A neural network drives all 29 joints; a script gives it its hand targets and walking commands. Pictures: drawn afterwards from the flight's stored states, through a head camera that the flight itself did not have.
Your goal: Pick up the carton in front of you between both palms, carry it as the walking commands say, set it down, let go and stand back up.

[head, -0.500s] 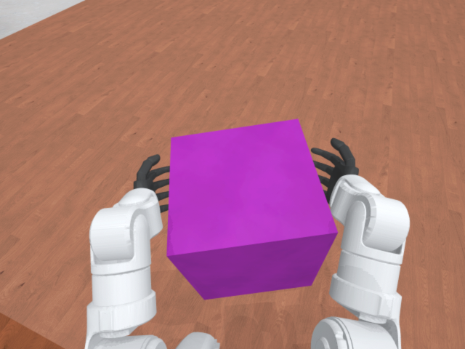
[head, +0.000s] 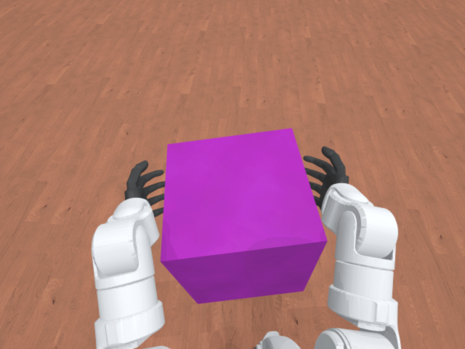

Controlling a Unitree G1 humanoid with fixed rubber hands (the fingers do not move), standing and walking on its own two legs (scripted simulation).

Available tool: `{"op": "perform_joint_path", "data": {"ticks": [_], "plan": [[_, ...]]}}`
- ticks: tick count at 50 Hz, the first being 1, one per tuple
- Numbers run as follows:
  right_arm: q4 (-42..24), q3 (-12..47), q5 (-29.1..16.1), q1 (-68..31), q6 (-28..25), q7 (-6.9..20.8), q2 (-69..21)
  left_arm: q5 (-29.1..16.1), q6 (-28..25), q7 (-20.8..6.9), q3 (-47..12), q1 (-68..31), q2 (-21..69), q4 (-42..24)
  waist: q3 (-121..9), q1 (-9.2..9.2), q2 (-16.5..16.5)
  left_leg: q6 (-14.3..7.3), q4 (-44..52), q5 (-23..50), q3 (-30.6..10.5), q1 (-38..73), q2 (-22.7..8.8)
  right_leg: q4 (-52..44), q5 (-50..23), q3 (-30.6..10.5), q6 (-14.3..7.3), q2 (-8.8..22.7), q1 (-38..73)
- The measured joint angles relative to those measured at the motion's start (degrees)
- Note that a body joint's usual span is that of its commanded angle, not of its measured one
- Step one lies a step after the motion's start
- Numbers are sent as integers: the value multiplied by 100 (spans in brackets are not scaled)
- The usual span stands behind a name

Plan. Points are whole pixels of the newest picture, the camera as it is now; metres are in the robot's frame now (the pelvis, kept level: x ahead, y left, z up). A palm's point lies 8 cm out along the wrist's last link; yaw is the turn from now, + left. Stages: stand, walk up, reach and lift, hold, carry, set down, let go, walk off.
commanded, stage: carry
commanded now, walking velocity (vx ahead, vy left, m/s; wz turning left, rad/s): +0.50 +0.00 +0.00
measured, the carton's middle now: (240, 223) +0.34 -0.04 +0.01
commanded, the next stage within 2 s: none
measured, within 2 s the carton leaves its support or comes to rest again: neither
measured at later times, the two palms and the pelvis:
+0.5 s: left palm (122, 103) +0.61 +0.17 +0.09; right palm (261, 95) +0.61 -0.12 +0.09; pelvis +0.37 +0.03 -0.02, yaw +0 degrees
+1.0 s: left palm (147, 42) +0.89 +0.14 +0.08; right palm (249, 35) +0.93 -0.15 +0.08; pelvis +0.68 -0.02 +0.00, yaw +4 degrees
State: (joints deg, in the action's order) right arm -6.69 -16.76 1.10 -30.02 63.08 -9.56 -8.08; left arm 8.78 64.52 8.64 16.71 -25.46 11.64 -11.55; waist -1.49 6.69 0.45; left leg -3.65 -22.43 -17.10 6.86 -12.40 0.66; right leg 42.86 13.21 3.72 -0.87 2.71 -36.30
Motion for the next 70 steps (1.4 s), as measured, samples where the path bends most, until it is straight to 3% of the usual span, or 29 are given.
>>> {"op": "perform_joint_path", "data": {"ticks": [4, 7, 10, 12, 15, 20, 22, 23, 25, 28, 33, 37, 41, 43, 45, 47, 49, 55, 60, 63, 66, 67, 68, 70], "plan": [[-122, 255, 148, 320, -138, 123, -70, -61, -115, -208, -265, 492, -132, -140, -185, -313, 93, 187, -171, -621, -96, 557, -104, -1599, -831, 464, -151, -104, 648], [-426, 357, 265, 789, -160, 223, -56, -199, -166, -210, -568, 737, -213, -93, -302, -687, 131, 367, -2152, -877, -380, -29, -228, -1427, -499, 622, -211, -171, 994], [-681, 499, 352, 1360, -126, 229, -138, -323, -17, -131, -832, 1100, -300, -213, -308, -904, -47, 381, -3848, -1033, -524, -1034, -65, -1632, -147, 672, -213, -87, 1480], [-891, 717, 409, 1713, -41, 275, -23, -418, 49, -68, -1040, 1362, -352, -302, -327, -1019, -137, 432, -3693, -849, -365, -1507, -132, -2011, -102, 698, -130, -14, 1917], [-1264, 967, 441, 2122, 18, 350, 45, -529, 65, -14, -1261, 1767, -408, -620, -389, -1109, -139, 471, -2392, -311, -169, -1837, -263, -2440, 19, 646, -14, 59, 2497], [-2062, 1204, 401, 2709, 96, 355, 78, -615, 211, 64, -1548, 2210, -433, -1347, -544, -938, -118, 407, -527, 775, 350, -1521, -282, -2197, 806, 498, 299, 290, 3288], [-2257, 1249, 370, 2828, 174, 347, 75, -613, 342, 72, -1595, 2296, -438, -1570, -701, -834, -40, 193, -420, 1239, 495, -1275, -320, -1457, 1351, 420, 395, 360, 3330], [-2207, 1304, 355, 2854, 187, 319, 75, -624, 396, 57, -1535, 2327, -441, -1579, -796, -741, -81, 83, -748, 1182, 565, -1309, -305, -756, 1351, 324, 378, 460, 3104], [-2062, 1361, 304, 2861, 316, 257, 77, -633, 534, 43, -1448, 2418, -436, -1544, -903, -618, -35, -20, -1027, 533, 649, -1151, -337, 883, 1464, -42, 311, 373, 2379], [-2000, 1349, 263, 2947, 570, 187, 73, -559, 698, -4, -1488, 2529, -435, -1416, -950, -446, 109, 80, -696, 315, 645, -691, -392, 1984, 1258, -26, 178, 244, 1369], [-1909, 1321, 209, 2942, 590, 151, 75, -495, 677, -33, -1509, 2569, -430, -1324, -841, -339, 94, 209, 150, 298, 528, 174, -378, 522, 500, 233, 150, 337, 554], [-2027, 1401, 191, 2818, 541, 147, 79, -514, 557, -32, -1459, 2652, -423, -1583, -750, -454, 42, 388, 430, 23, 500, 785, -413, -854, -266, 489, 143, 344, 475], [-2214, 1415, 181, 2776, 577, 151, 79, -549, 546, -9, -1473, 2675, -423, -1785, -823, -568, 51, 638, 219, -591, 428, 1265, -492, -1524, -635, 819, 107, 250, 796], [-2241, 1340, 205, 2778, 596, 153, 84, -581, 532, 55, -1544, 2591, -427, -1658, -872, -678, 206, 710, -539, -1054, 313, 1160, -718, -1319, -890, 964, -172, 149, 884], [-2097, 1216, 211, 2786, 596, 160, 84, -587, 540, 75, -1586, 2460, -435, -1364, -828, -811, 250, 591, -2273, -1004, -74, 422, -739, -1016, -440, 1031, -335, 115, 936], [-1985, 1193, 236, 2828, 635, 162, 83, -583, 571, 74, -1594, 2469, -432, -1199, -714, -844, 201, 502, -3651, -948, -265, -413, -580, -1218, -225, 1051, -328, 149, 1206], [-1985, 1234, 262, 2902, 636, 169, 81, -597, 552, 75, -1600, 2570, -424, -1201, -597, -865, 163, 438, -4088, -592, -218, -1062, -541, -1600, -264, 1059, -237, 164, 1560], [-2095, 1378, 383, 2959, 307, 253, 74, -575, 268, 43, -1588, 2669, -418, -1389, -389, -893, 177, 417, -2704, 297, -33, -2029, -613, -2411, -162, 921, -126, 114, 2475], [-2432, 1414, 399, 3096, 240, 254, 68, -610, 227, -55, -1640, 2681, -419, -1613, -352, -739, 160, 423, -1197, 940, 296, -1852, -454, -2371, 388, 940, 91, 127, 3160], [-2637, 1445, 325, 3101, 383, 232, 66, -617, 376, -32, -1651, 2777, -413, -1915, -468, -736, 127, 317, -501, 1748, 468, -1340, -380, -1940, 954, 827, 256, 110, 3414], [-2451, 1450, 265, 2900, 391, 197, 77, -612, 525, 29, -1546, 2601, -430, -1920, -603, -671, -195, -89, -790, 846, 619, -1250, -230, -1012, 1255, 605, 349, 356, 3126], [-2328, 1416, 257, 2799, 416, 195, 80, -594, 582, 38, -1513, 2510, -437, -1841, -589, -661, -228, -130, -819, 722, 639, -1231, -227, -753, 1363, 452, 359, 342, 2979], [-2233, 1372, 238, 2715, 443, 195, 80, -580, 635, 49, -1494, 2440, -440, -1782, -548, -660, -221, -39, -798, 750, 652, -1198, -260, -634, 1432, 336, 347, 295, 2846], [-2151, 1312, 201, 2652, 466, 194, 77, -544, 700, 61, -1497, 2370, -441, -1736, -448, -650, -158, -58, -685, 701, 655, -1104, -301, -850, 1363, 265, 336, 217, 2657]]}}
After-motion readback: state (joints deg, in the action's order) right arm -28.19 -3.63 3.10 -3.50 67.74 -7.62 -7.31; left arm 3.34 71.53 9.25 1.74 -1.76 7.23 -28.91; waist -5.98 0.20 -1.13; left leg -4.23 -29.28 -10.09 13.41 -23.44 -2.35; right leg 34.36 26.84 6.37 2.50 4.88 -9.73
